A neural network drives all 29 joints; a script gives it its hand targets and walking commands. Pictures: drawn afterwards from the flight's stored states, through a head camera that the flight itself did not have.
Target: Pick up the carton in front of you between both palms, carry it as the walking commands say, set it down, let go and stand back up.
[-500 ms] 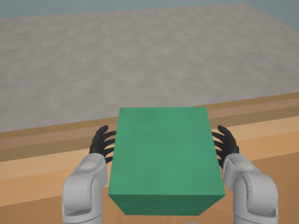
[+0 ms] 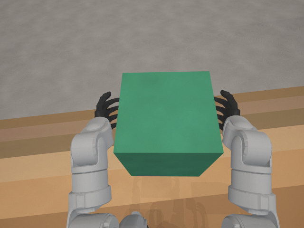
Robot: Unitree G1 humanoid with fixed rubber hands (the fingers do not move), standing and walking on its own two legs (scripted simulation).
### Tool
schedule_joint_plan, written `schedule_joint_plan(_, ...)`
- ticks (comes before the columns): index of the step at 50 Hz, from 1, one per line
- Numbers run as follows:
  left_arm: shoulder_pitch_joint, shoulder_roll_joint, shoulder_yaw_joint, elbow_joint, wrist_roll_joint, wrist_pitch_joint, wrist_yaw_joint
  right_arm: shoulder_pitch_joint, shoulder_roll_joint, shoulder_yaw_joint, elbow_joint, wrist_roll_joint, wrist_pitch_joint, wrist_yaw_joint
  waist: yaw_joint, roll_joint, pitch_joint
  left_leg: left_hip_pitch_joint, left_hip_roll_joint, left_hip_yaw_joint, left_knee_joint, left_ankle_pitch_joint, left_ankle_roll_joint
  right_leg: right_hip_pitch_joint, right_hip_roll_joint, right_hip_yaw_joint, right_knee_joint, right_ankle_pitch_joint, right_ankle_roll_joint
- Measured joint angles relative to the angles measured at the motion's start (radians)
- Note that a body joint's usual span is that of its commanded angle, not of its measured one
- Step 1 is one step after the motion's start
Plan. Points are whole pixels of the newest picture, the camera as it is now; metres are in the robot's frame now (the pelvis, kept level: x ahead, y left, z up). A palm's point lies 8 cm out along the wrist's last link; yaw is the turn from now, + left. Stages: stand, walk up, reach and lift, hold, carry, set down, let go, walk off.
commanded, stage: carry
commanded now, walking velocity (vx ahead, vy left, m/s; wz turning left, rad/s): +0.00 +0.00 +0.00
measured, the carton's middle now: (165, 130) +0.37 +0.00 +0.02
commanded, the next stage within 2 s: none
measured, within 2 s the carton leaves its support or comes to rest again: neither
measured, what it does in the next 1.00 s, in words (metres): walks ahead: left foot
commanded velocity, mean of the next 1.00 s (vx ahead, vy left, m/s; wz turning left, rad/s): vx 0.00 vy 0.00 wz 0.00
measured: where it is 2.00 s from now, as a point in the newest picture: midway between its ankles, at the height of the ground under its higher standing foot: outside the picture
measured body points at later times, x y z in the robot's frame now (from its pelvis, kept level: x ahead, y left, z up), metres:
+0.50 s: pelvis +0.13 +0.00 +0.01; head +0.15 +0.00 +0.46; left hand +0.48 +0.14 +0.11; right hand +0.47 -0.16 +0.12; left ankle +0.12 +0.10 -0.72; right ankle +0.04 -0.08 -0.72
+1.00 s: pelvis +0.11 -0.01 +0.00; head +0.12 +0.00 +0.45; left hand +0.46 +0.13 +0.11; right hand +0.45 -0.18 +0.11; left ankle +0.12 +0.10 -0.73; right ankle +0.04 -0.07 -0.73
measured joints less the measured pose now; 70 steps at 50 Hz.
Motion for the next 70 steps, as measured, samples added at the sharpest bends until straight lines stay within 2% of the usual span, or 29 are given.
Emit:
schedule_joint_plan(3,-0.014,-0.002,0.003,-0.004,0.01,0.015,0.0,-0.014,-0.011,0.0,0.005,0.012,0.009,-0.004,-0.019,0.002,-0.014,0.071,-0.016,0.038,-0.17,0.134,0.013,0.023,0.008,-0.006,0.064,-0.071,0.009)
schedule_joint_plan(5,-0.016,0.008,-0.001,-0.009,0.011,0.03,-0.001,-0.015,-0.005,-0.001,0.012,0.016,0.01,-0.007,-0.035,-0.03,-0.023,0.115,-0.029,0.054,-0.2,0.09,0.018,0.017,-0.012,-0.002,0.136,-0.092,0.027)
schedule_joint_plan(6,-0.013,0.013,-0.001,-0.011,0.01,0.04,-0.001,-0.016,-0.001,-0.001,0.017,0.016,0.014,-0.009,-0.046,-0.041,-0.027,0.123,-0.035,0.056,-0.194,0.054,0.02,0.006,-0.016,0.017,0.174,-0.063,0.047)
schedule_joint_plan(7,-0.007,0.015,0.0,-0.015,0.01,0.049,-0.001,-0.017,0.004,-0.002,0.022,0.016,0.02,-0.011,-0.056,-0.044,-0.031,0.128,-0.037,0.054,-0.192,0.03,0.023,-0.005,-0.011,0.042,0.203,-0.093,0.063)
schedule_joint_plan(9,0.006,0.009,0.005,-0.027,0.014,0.065,-0.002,-0.011,0.01,-0.003,0.022,0.018,0.033,-0.013,-0.071,-0.034,-0.037,0.143,-0.036,0.048,-0.205,0.014,0.019,-0.004,-0.002,0.085,0.168,-0.168,0.079)
schedule_joint_plan(10,0.011,0.003,0.008,-0.034,0.017,0.072,-0.002,-0.006,0.01,-0.003,0.017,0.02,0.04,-0.014,-0.074,-0.026,-0.04,0.15,-0.034,0.045,-0.211,0.011,0.016,0.011,-0.005,0.098,0.102,-0.15,0.082)
schedule_joint_plan(12,0.019,-0.012,0.014,-0.049,0.024,0.077,-0.002,0.005,0.009,-0.001,0.002,0.027,0.045,-0.016,-0.069,-0.009,-0.043,0.167,-0.028,0.042,-0.214,-0.002,0.014,0.047,-0.005,0.092,0.017,-0.047,0.079)
schedule_joint_plan(18,0.023,-0.017,0.006,-0.049,0.031,0.077,-0.003,0.008,-0.004,0.004,-0.001,0.037,0.052,-0.017,-0.035,-0.013,-0.07,0.197,-0.023,0.048,-0.205,-0.004,0.02,0.067,-0.006,0.088,0.042,-0.066,0.062)
schedule_joint_plan(22,0.03,-0.003,-0.001,-0.033,0.024,0.084,-0.003,0.007,0.004,0.001,0.016,0.026,0.061,-0.017,-0.029,-0.025,-0.088,0.213,-0.021,0.052,-0.202,0.02,0.027,0.08,-0.01,0.082,0.054,-0.038,0.075)
schedule_joint_plan(28,0.023,0.008,-0.001,-0.004,0.014,0.089,-0.003,0.008,0.011,-0.002,0.029,0.012,0.068,-0.017,-0.022,-0.028,-0.116,0.228,-0.018,0.061,-0.22,0.047,0.032,0.133,-0.005,0.087,-0.034,-0.024,0.08)
schedule_joint_plan(38,0.024,0.003,-0.005,0.015,0.026,0.093,-0.003,0.012,0.001,-0.002,0.054,0.021,0.068,-0.016,-0.041,-0.031,-0.131,0.251,-0.012,0.064,-0.248,0.035,0.019,0.136,-0.002,0.083,-0.026,-0.023,0.082)
schedule_joint_plan(52,0.022,-0.003,-0.002,0.026,0.034,0.094,-0.003,0.014,-0.005,-0.002,0.067,0.027,0.067,-0.017,-0.04,-0.024,-0.122,0.238,0.0,0.061,-0.229,-0.035,-0.014,0.119,0.003,0.068,-0.006,-0.095,0.05)
schedule_joint_plan(70,0.016,0.005,-0.002,0.094,0.035,0.11,-0.004,0.014,-0.004,-0.01,0.118,0.01,0.089,-0.014,-0.026,-0.015,-0.165,0.257,-0.007,0.062,-0.294,0.041,0.005,0.13,-0.003,0.061,-0.052,-0.027,0.062)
